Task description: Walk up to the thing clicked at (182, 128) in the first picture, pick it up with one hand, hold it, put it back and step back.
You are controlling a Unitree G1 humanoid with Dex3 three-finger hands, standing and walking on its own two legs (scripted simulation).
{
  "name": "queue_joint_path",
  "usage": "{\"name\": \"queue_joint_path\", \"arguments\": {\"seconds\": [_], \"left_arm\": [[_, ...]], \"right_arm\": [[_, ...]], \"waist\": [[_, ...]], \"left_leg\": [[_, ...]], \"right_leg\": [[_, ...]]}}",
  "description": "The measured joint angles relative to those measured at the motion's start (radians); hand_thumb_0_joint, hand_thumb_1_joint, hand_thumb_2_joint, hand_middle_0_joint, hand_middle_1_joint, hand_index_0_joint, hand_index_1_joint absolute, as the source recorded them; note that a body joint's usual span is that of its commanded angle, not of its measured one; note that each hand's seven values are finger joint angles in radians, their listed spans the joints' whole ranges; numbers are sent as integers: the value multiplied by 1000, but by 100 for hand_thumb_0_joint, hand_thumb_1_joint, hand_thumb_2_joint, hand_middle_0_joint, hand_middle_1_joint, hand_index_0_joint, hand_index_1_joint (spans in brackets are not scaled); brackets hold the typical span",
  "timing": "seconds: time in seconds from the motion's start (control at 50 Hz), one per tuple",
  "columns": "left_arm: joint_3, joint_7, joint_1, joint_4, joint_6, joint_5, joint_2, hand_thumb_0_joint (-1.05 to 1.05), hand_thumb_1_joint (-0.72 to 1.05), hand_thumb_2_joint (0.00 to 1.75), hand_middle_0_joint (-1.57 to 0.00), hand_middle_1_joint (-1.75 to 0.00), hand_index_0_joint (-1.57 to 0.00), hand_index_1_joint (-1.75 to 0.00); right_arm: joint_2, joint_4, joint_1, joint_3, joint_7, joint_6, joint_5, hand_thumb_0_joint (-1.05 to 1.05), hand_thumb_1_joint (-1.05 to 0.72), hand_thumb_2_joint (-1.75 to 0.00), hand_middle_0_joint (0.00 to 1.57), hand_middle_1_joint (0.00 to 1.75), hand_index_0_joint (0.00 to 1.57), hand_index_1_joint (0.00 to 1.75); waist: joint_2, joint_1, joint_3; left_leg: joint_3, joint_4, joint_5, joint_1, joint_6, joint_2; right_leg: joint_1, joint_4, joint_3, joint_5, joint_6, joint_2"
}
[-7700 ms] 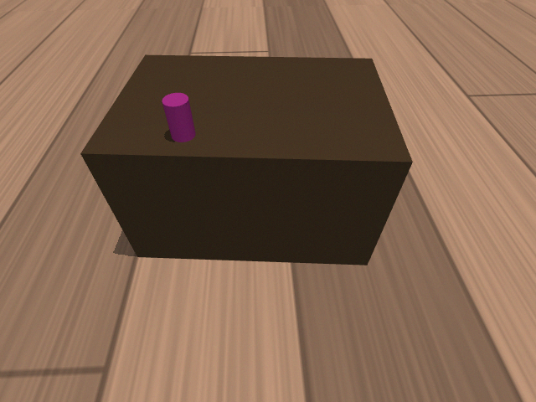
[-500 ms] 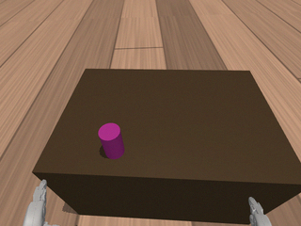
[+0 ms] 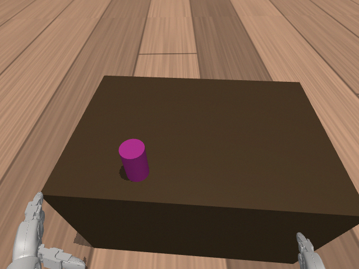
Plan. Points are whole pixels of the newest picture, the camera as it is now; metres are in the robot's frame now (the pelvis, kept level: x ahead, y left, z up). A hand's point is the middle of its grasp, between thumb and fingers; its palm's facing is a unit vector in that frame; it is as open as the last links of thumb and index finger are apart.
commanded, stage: go down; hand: left
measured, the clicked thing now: (135, 161) +0.46 +0.18 -0.11
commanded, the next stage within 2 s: none
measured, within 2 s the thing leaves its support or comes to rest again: neither
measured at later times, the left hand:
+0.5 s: hand (58, 187) +0.31 +0.32 +0.00, palm faces +0.23 -0.97 -0.11, open 17.6 cm
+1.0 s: hand (53, 177) +0.33 +0.34 +0.01, palm faces +0.22 -0.97 -0.08, open 17.3 cm
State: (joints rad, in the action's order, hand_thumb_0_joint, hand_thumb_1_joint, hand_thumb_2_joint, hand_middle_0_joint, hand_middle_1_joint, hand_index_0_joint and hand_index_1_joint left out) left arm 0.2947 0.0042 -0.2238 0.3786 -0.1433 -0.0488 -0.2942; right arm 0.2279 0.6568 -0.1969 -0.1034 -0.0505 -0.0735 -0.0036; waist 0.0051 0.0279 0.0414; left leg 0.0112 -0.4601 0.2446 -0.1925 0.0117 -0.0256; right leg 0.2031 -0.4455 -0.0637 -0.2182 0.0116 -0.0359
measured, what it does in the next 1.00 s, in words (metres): stands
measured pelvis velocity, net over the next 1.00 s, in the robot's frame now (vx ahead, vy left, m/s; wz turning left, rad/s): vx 0.01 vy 0.02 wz -0.01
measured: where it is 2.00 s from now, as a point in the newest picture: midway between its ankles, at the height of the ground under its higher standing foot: outside the picture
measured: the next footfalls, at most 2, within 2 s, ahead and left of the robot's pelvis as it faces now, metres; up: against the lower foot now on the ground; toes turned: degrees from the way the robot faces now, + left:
none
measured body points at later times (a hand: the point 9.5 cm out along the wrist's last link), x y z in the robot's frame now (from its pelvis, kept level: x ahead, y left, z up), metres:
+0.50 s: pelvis +0.00 +0.02 -0.02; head +0.04 +0.03 +0.43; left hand +0.29 +0.37 +0.01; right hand +0.14 -0.25 -0.10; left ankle +0.00 +0.13 -0.74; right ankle +0.01 -0.12 -0.74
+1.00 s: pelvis +0.01 +0.02 -0.03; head +0.06 +0.04 +0.42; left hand +0.31 +0.39 +0.02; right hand +0.16 -0.25 -0.10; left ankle +0.00 +0.13 -0.74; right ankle +0.01 -0.13 -0.74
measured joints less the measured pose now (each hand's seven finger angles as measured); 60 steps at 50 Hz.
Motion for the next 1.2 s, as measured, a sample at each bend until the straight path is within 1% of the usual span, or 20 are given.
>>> {"name": "queue_joint_path", "arguments": {"seconds": [0.1, 0.16, 0.22, 0.28, 0.36, 0.44, 0.58, 0.68, 0.8, 0.9, 0.98, 1.2], "left_arm": [[69, -76, 161, 140, -64, -34, -68, -2, -59, 4, -6, -9, -8, -7], [101, -131, 246, 220, -94, -60, -114, -2, -58, 3, -6, -9, -8, -7], [114, -186, 318, 298, -113, -88, -151, -2, -58, 3, -5, -8, -8, -6], [126, -234, 372, 364, -128, -108, -175, -2, -58, 3, -5, -8, -7, -6], [144, -278, 411, 421, -148, -128, -195, -2, -59, 4, -5, -7, -7, -5], [156, -296, 410, 427, -158, -138, -188, -2, -59, 4, -5, -7, -7, -5], [160, -294, 398, 401, -167, -134, -163, -2, -58, 5, -6, -6, -7, -5], [161, -304, 396, 384, -177, -130, -167, -2, -56, 5, -6, -6, -7, -5], [178, -335, 401, 394, -171, -148, -182, -2, -53, 6, -5, -6, -6, -5], [192, -365, 417, 411, -167, -156, -199, -2, -51, 7, -5, -6, -6, -5], [214, -388, 450, 430, -176, -161, -216, -2, -51, 7, -5, -6, -6, -5], [282, -494, 571, 565, -201, -187, -322, -2, -54, 7, -5, -5, -5, -4]], "right_arm": [[-1, 48, 44, -3, 1, -14, -3, -1, 50, -5, 6, 5, 6, 5], [0, 43, 42, 7, -3, -17, -9, -1, 51, -5, 6, 5, 6, 5], [2, 41, 34, 20, -6, -22, -16, -1, 51, -5, 6, 5, 6, 5], [4, 32, 26, 31, -6, -24, -20, -1, 51, -5, 6, 5, 6, 5], [3, -6, 5, 39, -5, -26, -23, -1, 50, -6, 6, 5, 6, 5], [2, -38, -23, 45, -5, -34, -22, -1, 50, -6, 6, 5, 6, 5], [0, -33, -32, 39, -12, -34, -18, -1, 50, -6, 6, 5, 6, 5], [0, -38, -24, 38, -19, -40, -16, -1, 49, -6, 6, 5, 6, 5], [1, -41, -29, 42, -17, -45, -17, -1, 48, -7, 6, 5, 6, 5], [2, -47, -33, 50, -15, -40, -17, -1, 47, -7, 6, 5, 6, 5], [0, -73, -33, 58, -17, -36, -16, -1, 47, -7, 6, 5, 6, 5], [11, -129, -40, 87, -14, -62, -11, -1, 48, -7, 6, 5, 6, 5]], "waist": [[-21, -20, -10], [-31, -35, -24], [-35, -47, -42], [-32, -56, -56], [-28, -62, -64], [-25, -57, -72], [-25, -41, -89], [-27, -39, -99], [-24, -42, -117], [-21, -44, -119], [-25, -51, -114], [-43, -92, -126]], "left_leg": [[-9, -80, 23, -92, 0, 0], [-9, -113, 35, -131, -1, 0], [-4, -136, 44, -161, -5, -1], [5, -159, 55, -191, -9, -2], [17, -185, 68, -227, -14, -4], [24, -202, 79, -254, -18, -4], [20, -237, 103, -285, -22, -3], [14, -259, 120, -301, -22, -3], [8, -277, 134, -318, -20, -5], [7, -291, 142, -330, -18, -6], [3, -303, 144, -342, -17, -5], [-8, -370, 156, -435, -12, -10]], "right_leg": [[86, -74, -6, -22, -2, -2], [123, -102, -5, -31, -1, -3], [153, -120, 1, -35, 2, -4], [184, -136, 11, -38, 6, -3], [221, -154, 24, -42, 11, -2], [249, -165, 32, -47, 16, -2], [274, -191, 28, -68, 21, -4], [287, -211, 23, -84, 21, -4], [301, -228, 18, -100, 20, -3], [314, -245, 17, -109, 18, -3], [327, -261, 14, -115, 17, -4], [417, -327, 6, -130, 9, -1]]}}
